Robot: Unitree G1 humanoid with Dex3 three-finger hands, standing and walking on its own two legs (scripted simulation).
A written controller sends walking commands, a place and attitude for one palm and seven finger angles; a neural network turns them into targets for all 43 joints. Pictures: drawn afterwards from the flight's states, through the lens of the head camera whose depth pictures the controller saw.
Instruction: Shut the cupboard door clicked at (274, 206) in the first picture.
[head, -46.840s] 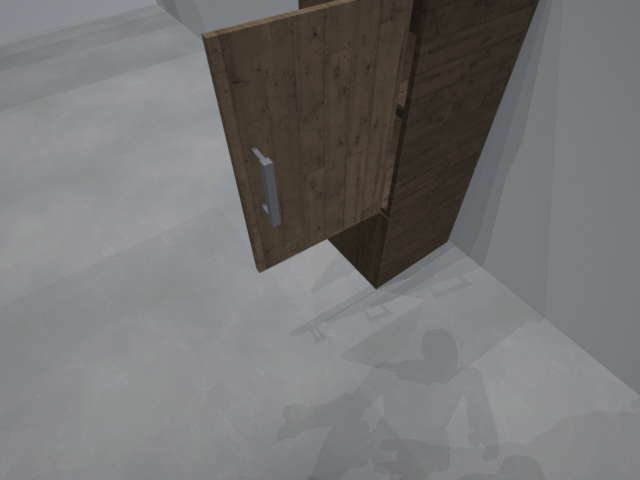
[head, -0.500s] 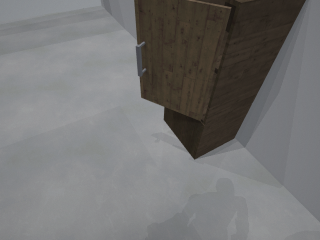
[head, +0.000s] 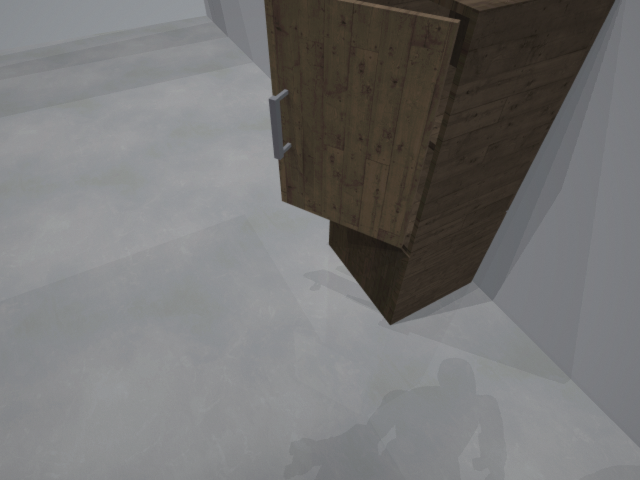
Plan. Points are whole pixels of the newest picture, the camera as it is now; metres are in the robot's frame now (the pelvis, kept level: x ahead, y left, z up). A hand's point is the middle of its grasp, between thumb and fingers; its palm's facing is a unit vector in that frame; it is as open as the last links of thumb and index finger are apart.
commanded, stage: walk to a spot facing it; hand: left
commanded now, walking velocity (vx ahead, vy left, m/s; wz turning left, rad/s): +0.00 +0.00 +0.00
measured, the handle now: (281, 125) +0.91 +0.15 -0.06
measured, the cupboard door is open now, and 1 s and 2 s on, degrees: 32 32 32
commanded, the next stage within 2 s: none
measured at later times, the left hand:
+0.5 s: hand out of the picture +0.01 +0.22 -0.20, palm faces +0.16 -0.96 -0.22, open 7.4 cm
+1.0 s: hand out of the picture -0.02 +0.20 -0.16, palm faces +0.44 -0.85 -0.31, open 7.4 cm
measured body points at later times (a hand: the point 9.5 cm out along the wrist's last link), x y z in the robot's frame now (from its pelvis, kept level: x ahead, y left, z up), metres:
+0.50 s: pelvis +0.00 +0.02 -0.02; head +0.03 +0.04 +0.43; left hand +0.00 +0.27 -0.18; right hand +0.07 -0.22 -0.17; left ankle +0.00 +0.13 -0.74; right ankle -0.04 -0.10 -0.75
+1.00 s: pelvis -0.02 -0.03 -0.01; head +0.03 -0.03 +0.43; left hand -0.04 +0.25 -0.13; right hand +0.15 -0.24 -0.17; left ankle -0.05 +0.11 -0.68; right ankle +0.03 -0.13 -0.75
